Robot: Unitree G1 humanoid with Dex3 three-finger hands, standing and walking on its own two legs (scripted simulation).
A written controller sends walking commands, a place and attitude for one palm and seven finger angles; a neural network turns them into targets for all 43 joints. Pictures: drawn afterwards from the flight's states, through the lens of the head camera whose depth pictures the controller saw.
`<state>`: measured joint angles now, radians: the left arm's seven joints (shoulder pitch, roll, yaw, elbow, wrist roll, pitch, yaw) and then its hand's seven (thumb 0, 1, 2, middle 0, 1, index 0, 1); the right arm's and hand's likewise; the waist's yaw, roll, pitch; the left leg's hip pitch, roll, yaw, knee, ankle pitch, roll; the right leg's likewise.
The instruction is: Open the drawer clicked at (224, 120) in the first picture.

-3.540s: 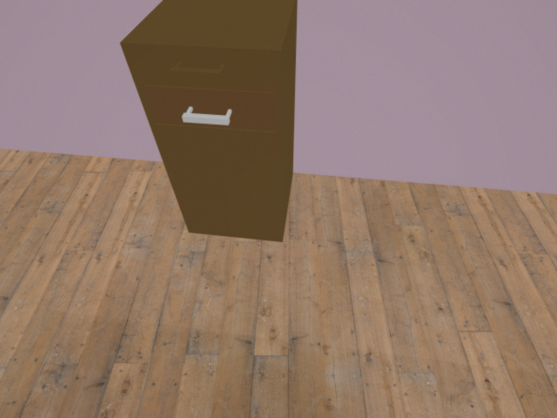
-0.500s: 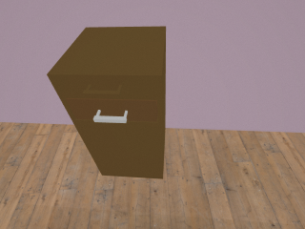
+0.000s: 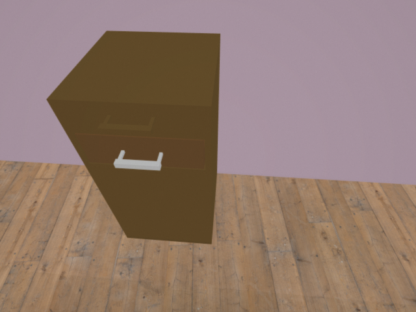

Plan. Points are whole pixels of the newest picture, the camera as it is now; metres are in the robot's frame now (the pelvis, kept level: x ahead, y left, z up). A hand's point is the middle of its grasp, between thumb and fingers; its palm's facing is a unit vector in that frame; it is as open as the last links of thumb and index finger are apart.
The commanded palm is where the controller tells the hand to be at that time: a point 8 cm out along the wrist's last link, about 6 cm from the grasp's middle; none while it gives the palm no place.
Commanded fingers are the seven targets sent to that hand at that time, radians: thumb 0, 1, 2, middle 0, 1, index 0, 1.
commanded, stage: look again from close up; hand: left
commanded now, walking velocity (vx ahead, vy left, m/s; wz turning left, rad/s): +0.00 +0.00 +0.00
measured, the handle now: (139, 159) +0.55 +0.24 -0.10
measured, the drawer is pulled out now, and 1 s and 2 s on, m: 0.00 0.00 0.00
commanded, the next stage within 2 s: raise the hand with hooked fingers in 0.20 s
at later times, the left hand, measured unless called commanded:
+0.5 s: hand (115, 286) +0.18 +0.20 -0.05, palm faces -0.05 -0.72 -0.69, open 7.5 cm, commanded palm +0.13 +0.22 -0.04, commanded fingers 0.00 0.64 0.79 -0.22 -0.47 -0.22 -0.47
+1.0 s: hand (104, 250) +0.24 +0.22 -0.01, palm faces +0.18 -0.08 -0.98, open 10.2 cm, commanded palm +0.19 +0.22 +0.02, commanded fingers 0.00 0.06 0.54 -0.26 -0.84 -0.26 -0.84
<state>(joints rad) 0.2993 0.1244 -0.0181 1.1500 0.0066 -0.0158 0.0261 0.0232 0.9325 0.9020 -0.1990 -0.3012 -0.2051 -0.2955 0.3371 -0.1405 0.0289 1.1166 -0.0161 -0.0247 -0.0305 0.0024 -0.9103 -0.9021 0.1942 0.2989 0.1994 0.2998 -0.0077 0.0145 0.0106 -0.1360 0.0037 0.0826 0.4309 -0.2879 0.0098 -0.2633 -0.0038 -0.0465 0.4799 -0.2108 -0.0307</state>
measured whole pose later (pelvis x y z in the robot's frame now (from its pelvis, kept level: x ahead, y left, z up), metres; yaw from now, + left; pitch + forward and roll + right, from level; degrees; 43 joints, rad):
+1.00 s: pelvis -0.01 +0.00 -0.05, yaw +0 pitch +10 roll +1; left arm 0.26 0.33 -0.07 -0.02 1.07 -0.03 0.47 0.00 0.27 0.64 -0.27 -0.70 -0.27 -0.70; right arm 0.04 -0.18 0.02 0.53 -0.08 0.09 0.04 0.01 -0.91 -0.90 0.20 0.30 0.20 0.30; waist 0.10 0.05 -0.11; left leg -0.59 0.00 0.04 0.92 -0.49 0.01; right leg -0.71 -0.01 -0.04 0.93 -0.40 -0.04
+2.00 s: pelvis +0.00 +0.01 +0.00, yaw +0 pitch +3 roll +0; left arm -0.09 0.46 -0.05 0.09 0.93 -0.03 0.05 0.00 -0.49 0.30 -0.31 -1.20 -0.32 -1.20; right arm 0.15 -0.25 0.00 0.60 -0.01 0.12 -0.02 0.01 -0.91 -0.90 0.20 0.30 0.20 0.30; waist 0.07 0.07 -0.01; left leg -0.23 -0.02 0.04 0.48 -0.30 0.03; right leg -0.34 -0.01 -0.03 0.50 -0.21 -0.01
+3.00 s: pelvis +0.00 +0.01 -0.02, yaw -1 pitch +12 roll +1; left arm -0.46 0.44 -0.02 0.66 1.05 -0.17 0.24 0.00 -0.49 0.30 -0.32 -1.20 -0.32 -1.20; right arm 0.28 -0.26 -0.07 0.66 0.00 0.13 -0.04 0.01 -0.91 -0.90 0.20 0.30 0.20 0.30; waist -0.01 0.04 -0.07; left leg -0.48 -0.02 0.05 0.63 -0.36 0.03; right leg -0.60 -0.01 -0.02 0.63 -0.25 -0.02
